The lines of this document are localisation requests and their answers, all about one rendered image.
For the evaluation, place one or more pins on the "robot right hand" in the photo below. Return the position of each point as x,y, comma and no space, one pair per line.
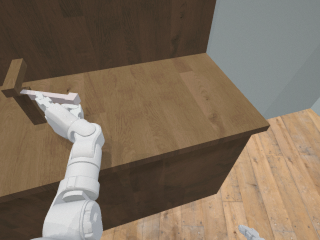
249,233

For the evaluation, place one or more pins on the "left robot upper arm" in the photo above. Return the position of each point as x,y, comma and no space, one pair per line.
77,220

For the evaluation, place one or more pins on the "tap lever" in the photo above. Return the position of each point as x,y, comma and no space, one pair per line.
71,98

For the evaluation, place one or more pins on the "left robot forearm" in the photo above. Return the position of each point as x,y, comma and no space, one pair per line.
83,167

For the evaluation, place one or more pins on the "counter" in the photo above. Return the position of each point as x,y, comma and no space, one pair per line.
173,123

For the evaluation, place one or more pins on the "robot left hand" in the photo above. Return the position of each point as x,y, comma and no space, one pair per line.
59,117

